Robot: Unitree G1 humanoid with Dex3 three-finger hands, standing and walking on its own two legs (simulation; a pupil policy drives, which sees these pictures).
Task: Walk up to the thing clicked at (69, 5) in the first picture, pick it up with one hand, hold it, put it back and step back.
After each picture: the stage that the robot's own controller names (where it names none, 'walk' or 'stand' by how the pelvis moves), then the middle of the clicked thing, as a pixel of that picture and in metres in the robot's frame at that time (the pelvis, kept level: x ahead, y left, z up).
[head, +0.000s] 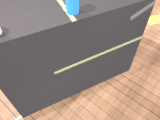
stand; out of the picture +0.83 +0.09 +0.12
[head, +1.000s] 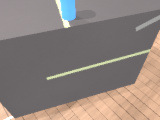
rise first; out of the picture +0.74 +0.13 +0.15
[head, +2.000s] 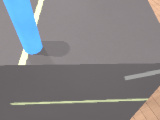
walk; (24, 22) +0.48 +0.26 +0.14
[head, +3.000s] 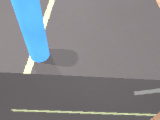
stand; (33, 28) +0.45 +0.19 +0.15
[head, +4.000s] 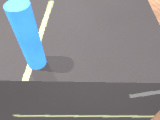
stand; (29, 39) +0.45 +0.21 +0.12
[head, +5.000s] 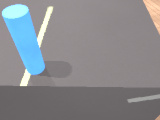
stand; (27, 44) +0.44 +0.22 +0.12
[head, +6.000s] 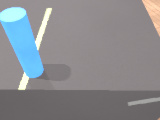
stand; (25, 47) +0.42 +0.22 +0.12
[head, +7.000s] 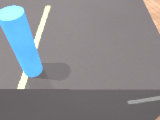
rise first; (24, 46) +0.42 +0.22 +0.12
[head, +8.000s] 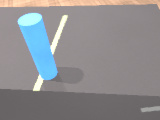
rise first; (40, 50) +0.42 +0.20 +0.12
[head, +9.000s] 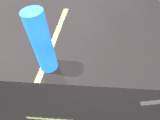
go down; (41, 43) +0.44 +0.20 +0.12
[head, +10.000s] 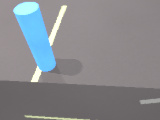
go down; (38, 41) +0.44 +0.20 +0.13
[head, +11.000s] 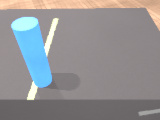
go down; (35, 56) +0.40 +0.18 +0.13
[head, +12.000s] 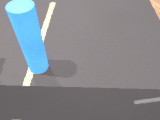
close in; (31, 42) +0.43 +0.19 +0.13
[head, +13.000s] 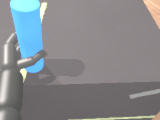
close; (30, 40) +0.43 +0.18 +0.15
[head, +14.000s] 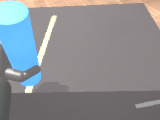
lift; (22, 52) +0.32 +0.18 +0.22
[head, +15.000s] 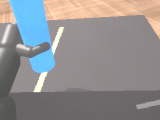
lift; (34, 29) +0.34 +0.15 +0.30
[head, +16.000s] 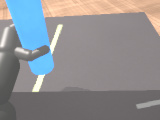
hold; (32, 32) +0.33 +0.15 +0.29
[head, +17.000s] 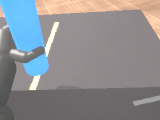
crouch; (27, 34) +0.33 +0.16 +0.28
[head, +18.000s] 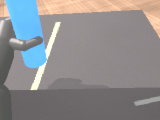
crouch; (27, 25) +0.37 +0.17 +0.28
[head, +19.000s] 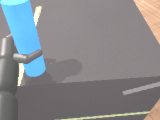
lower; (27, 40) +0.43 +0.18 +0.16
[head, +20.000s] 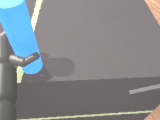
lower; (23, 40) +0.42 +0.19 +0.15
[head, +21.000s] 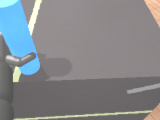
lower; (19, 40) +0.42 +0.20 +0.15
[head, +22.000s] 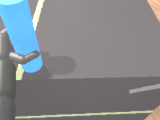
lower; (23, 37) +0.42 +0.19 +0.16
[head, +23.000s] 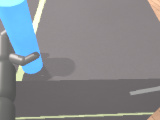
rest; (23, 39) +0.42 +0.20 +0.15
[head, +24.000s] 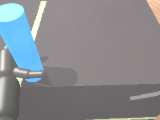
withdraw; (23, 49) +0.39 +0.19 +0.15
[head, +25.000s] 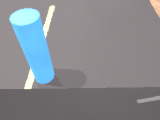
sink last; (36, 52) +0.39 +0.17 +0.14
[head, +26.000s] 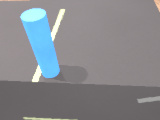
stand; (43, 47) +0.42 +0.19 +0.13
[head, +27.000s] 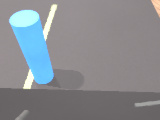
stand; (36, 52) +0.38 +0.18 +0.12
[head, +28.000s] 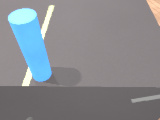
stand; (34, 50) +0.40 +0.19 +0.12
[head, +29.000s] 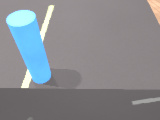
stand; (33, 52) +0.39 +0.19 +0.12
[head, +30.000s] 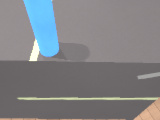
walk; (43, 22) +0.46 +0.15 +0.14
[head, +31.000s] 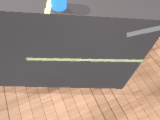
walk; out of the picture +0.72 +0.14 +0.13
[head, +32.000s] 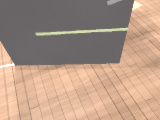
stand; out of the picture +1.08 +0.28 +0.14
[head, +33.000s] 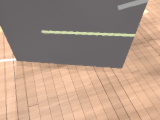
stand; out of the picture +1.08 +0.16 +0.14
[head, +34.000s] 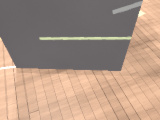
stand; out of the picture +1.08 +0.17 +0.12
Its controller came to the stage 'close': yes
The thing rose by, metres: 0.19
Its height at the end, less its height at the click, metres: +0.00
